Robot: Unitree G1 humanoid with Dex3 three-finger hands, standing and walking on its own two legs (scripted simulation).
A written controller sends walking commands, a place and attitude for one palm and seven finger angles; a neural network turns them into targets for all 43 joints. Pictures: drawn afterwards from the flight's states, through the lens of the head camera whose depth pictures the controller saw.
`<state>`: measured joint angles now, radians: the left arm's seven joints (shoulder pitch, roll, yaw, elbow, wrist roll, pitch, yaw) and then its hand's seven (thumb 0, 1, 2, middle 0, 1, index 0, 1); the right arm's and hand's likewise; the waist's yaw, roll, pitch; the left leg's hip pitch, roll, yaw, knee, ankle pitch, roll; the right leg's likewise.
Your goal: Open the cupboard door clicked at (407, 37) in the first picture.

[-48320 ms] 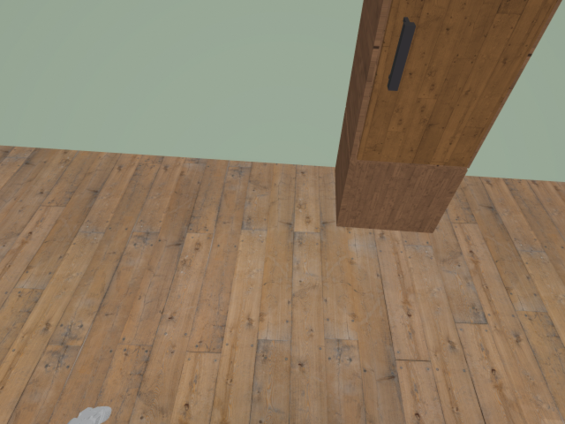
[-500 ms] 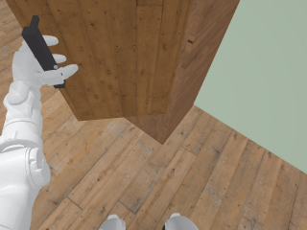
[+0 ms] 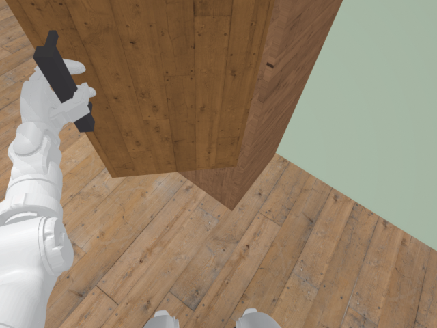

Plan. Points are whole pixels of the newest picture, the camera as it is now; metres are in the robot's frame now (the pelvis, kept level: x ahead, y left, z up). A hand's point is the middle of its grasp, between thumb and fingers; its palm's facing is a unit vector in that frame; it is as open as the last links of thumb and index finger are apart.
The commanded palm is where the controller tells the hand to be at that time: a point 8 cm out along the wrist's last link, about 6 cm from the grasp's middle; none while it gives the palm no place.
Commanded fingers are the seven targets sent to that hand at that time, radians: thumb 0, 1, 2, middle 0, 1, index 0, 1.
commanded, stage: pull the door open along its arc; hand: left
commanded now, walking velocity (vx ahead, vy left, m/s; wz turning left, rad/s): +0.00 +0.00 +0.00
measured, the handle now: (71, 85) +0.54 +0.23 +0.10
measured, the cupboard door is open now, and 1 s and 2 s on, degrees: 45 83 85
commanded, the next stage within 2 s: open thumb and fingers to let go in 1.02 s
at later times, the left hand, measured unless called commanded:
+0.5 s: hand (96, 158) +0.38 +0.17 +0.11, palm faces +0.19 -0.98 +0.08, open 6.4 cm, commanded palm +0.31 +0.23 +0.10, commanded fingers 0.00 0.90 0.90 -0.40 -1.35 -0.40 -1.35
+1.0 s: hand (154, 210) +0.29 +0.08 +0.11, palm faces +0.44 -0.90 +0.02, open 6.4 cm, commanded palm +0.22 +0.11 +0.10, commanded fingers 0.00 0.90 0.90 -0.40 -1.35 -0.40 -1.35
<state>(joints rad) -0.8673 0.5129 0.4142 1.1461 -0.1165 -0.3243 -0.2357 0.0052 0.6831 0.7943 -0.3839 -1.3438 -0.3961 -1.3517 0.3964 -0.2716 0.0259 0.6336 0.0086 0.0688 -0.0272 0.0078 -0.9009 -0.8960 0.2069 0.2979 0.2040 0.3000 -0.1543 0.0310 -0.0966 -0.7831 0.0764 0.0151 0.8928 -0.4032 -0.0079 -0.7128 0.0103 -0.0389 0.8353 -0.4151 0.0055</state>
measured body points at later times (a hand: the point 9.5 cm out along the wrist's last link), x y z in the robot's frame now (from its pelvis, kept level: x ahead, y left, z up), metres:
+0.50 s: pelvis +0.02 +0.00 +0.02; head +0.05 -0.01 +0.47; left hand +0.36 +0.22 +0.11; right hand +0.14 -0.25 -0.09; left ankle +0.01 +0.12 -0.69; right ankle -0.01 -0.13 -0.69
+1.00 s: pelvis +0.02 -0.03 +0.02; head +0.01 -0.06 +0.47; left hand +0.26 +0.12 +0.11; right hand +0.19 -0.25 -0.08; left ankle +0.01 +0.12 -0.69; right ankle -0.01 -0.13 -0.69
